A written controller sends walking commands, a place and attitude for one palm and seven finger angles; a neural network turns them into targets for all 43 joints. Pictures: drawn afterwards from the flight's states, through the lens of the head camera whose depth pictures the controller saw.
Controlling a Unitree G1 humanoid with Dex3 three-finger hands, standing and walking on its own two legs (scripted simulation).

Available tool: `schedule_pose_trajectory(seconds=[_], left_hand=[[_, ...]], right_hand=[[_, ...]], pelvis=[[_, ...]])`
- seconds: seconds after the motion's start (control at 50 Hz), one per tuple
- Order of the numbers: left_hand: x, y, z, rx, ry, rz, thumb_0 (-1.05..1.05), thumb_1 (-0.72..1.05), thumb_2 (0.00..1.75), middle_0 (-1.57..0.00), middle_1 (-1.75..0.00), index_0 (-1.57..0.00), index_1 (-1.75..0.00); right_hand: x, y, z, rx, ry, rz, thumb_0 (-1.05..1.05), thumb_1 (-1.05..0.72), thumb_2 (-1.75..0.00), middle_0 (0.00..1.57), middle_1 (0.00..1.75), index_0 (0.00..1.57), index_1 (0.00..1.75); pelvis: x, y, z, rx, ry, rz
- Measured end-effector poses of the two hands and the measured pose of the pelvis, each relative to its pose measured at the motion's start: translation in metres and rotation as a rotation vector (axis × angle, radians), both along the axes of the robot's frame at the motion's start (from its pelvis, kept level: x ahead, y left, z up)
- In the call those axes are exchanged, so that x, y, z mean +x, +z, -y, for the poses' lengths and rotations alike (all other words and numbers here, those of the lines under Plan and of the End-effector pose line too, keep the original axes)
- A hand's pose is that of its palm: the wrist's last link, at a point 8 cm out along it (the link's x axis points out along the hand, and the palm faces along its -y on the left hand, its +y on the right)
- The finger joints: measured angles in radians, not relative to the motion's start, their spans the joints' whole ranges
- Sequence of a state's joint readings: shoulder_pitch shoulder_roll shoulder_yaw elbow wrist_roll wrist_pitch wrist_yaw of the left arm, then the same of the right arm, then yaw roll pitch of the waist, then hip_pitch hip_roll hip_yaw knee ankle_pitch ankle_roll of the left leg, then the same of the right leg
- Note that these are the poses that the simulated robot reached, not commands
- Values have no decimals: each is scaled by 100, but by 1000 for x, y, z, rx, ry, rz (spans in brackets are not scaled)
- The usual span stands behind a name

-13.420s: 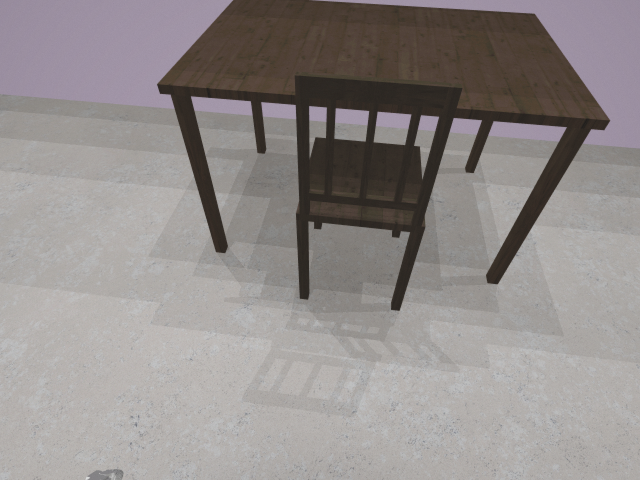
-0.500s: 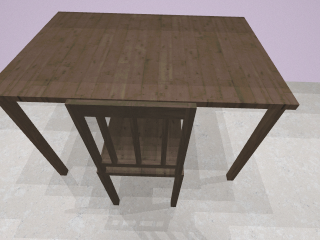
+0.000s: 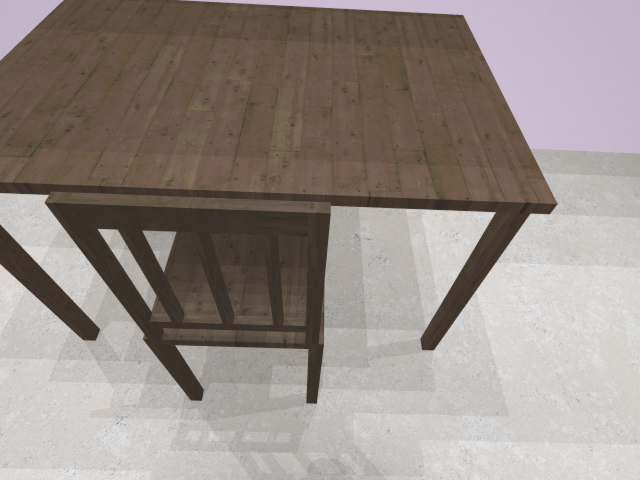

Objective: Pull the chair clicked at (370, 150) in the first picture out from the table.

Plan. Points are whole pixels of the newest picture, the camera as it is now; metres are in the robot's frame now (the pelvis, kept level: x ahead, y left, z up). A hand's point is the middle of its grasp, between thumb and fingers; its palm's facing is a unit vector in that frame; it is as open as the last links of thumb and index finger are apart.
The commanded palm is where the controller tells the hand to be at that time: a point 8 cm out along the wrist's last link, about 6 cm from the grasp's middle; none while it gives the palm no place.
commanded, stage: come to a stop and stand still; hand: left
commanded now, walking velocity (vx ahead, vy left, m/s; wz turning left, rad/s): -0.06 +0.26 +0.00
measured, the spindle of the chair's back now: (216, 281) +0.42 +0.19 -0.09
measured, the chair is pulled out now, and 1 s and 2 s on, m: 0.00 0.00 0.00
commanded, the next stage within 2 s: look again from close up in 1.14 s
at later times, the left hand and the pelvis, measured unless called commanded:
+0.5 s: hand out of the picture +0.03 +0.21 -0.17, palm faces +0.01 -0.96 -0.27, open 7.3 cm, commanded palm none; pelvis -0.01 +0.01 +0.00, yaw +1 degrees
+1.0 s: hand out of the picture +0.05 +0.18 -0.17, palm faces -0.02 -0.98 -0.22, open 7.4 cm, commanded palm none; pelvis +0.01 +0.00 +0.00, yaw -1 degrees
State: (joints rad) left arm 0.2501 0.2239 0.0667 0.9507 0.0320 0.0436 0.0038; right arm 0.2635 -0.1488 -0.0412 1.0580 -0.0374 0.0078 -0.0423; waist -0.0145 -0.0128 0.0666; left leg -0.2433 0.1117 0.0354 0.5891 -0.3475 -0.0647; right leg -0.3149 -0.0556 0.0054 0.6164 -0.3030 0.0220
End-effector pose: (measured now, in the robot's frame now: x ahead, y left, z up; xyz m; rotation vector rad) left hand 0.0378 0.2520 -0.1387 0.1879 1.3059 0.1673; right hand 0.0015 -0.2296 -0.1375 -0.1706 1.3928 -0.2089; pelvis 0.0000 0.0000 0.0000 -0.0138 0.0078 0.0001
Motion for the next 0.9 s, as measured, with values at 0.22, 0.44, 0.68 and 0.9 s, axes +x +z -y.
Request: schedule_pose_trajectory(seconds=[0.22,0.44,0.68,0.9], left_hand=[[17,5,51,3,3,35,0,92,90,-20,-30,-20,-30],[-7,2,11,20,3,37,0,91,90,-20,-30,-20,-30],[-19,2,-20,26,-24,9,0,90,90,-20,-30,-20,-30],[-5,1,10,-2,-33,-7,0,90,90,-20,-30,-20,-30]], right_hand=[[16,-2,46,2,-13,15,0,-91,-90,20,30,20,30],[34,3,14,14,55,113,0,-91,-90,20,30,20,30],[58,7,-21,21,64,216,0,-92,-90,20,30,20,30],[41,0,3,5,10,120,0,-91,-90,20,30,20,30]], pelvis=[[13,3,30,28,2,22],[-6,0,4,32,9,35],[4,-1,-23,2,-3,16],[12,-1,-6,5,-23,5]])
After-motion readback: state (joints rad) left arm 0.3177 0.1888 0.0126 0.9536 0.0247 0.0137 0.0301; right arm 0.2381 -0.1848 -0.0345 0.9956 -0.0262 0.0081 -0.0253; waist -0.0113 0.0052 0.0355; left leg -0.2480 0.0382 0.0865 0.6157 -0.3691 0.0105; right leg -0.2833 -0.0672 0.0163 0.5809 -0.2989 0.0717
